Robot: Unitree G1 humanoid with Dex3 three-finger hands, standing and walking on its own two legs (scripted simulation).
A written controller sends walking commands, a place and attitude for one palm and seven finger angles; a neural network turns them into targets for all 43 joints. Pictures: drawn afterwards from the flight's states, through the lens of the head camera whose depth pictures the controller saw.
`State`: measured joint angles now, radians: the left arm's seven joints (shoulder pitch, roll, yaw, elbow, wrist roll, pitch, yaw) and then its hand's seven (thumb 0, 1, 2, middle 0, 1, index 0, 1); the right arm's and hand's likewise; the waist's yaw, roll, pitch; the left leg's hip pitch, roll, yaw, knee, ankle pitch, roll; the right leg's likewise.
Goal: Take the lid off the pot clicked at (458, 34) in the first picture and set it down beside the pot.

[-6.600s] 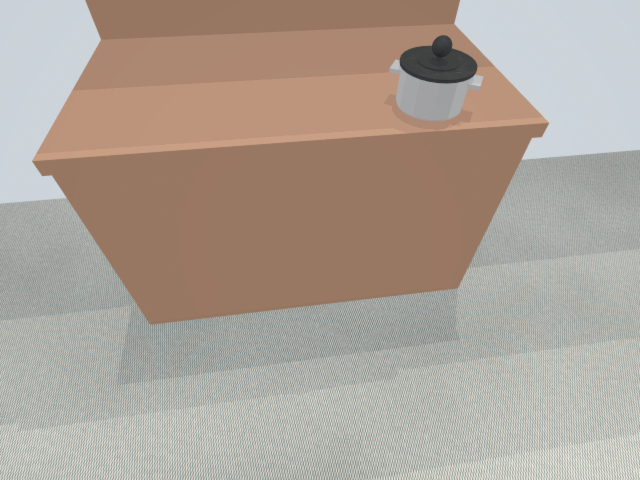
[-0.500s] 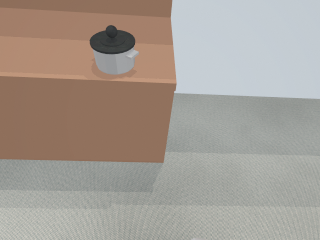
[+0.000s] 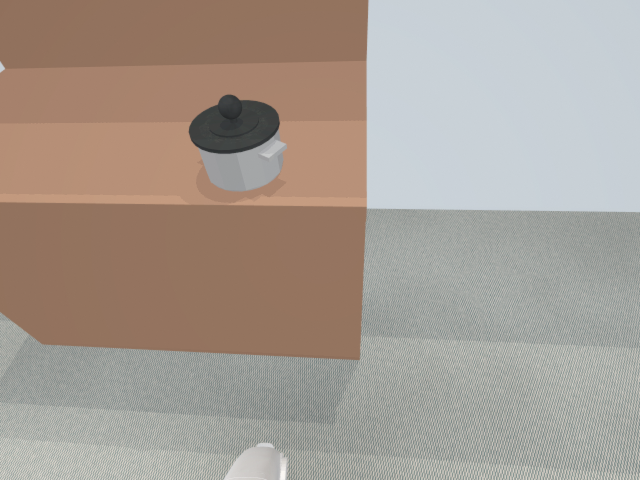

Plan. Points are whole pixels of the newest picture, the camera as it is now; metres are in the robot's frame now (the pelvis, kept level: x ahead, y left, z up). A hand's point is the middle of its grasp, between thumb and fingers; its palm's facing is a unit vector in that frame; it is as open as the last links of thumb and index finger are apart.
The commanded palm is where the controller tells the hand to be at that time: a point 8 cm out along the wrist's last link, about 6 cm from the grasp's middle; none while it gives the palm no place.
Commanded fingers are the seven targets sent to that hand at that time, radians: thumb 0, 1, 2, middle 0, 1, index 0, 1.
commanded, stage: take the last steps up to it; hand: left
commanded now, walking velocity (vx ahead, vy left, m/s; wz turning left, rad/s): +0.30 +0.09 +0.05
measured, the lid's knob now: (230, 107) +0.71 +0.21 +0.11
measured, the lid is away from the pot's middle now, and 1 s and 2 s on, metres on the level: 0.00 0.00 0.00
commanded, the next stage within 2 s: come to a stop and stand still in 0.42 s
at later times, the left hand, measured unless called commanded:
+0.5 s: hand (167, 432) +0.22 +0.27 -0.18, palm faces +0.05 -0.98 -0.21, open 7.4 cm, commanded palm none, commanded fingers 0.00 0.90 0.90 -0.20 -0.30 -0.20 -0.30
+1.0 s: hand (180, 392) +0.29 +0.28 -0.19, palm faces -0.01 -0.97 -0.24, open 7.3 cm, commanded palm none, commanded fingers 0.00 0.90 0.90 -0.20 -0.30 -0.20 -0.30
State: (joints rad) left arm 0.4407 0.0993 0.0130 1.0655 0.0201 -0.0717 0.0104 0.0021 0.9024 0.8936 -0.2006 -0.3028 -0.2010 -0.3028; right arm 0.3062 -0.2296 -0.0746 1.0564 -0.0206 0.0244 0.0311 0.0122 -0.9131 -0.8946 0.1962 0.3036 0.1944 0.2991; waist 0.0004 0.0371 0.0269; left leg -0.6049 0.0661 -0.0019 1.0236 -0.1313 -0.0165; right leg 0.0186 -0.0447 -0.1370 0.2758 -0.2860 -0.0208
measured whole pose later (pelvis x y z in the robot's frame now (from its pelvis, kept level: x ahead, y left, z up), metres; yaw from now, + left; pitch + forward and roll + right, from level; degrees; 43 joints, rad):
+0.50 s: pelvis +0.17 +0.09 -0.01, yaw -2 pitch +0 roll +2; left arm 0.24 0.17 0.06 1.01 0.03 -0.01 0.01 0.00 0.91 0.89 -0.20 -0.30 -0.20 -0.30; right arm 0.21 -0.17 -0.04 1.00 -0.01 -0.08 -0.02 -0.02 -0.94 -0.89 0.20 0.30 0.20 0.30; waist 0.03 -0.03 0.03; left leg -0.14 -0.08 0.17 0.36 -0.22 0.10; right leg -0.57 -0.11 -0.05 1.06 -0.27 0.02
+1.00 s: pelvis +0.20 +0.10 -0.02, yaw -1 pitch +0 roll +1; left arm 0.15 0.17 0.04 0.97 0.03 0.03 0.05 0.00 0.91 0.89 -0.20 -0.30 -0.20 -0.30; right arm 0.22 -0.16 -0.06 1.02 0.00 0.03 -0.02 0.01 -0.91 -0.89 0.20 0.30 0.20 0.30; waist -0.01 -0.01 0.10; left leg -0.29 0.01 0.01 0.73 -0.46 -0.04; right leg -0.40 -0.06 -0.05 0.53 -0.13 -0.01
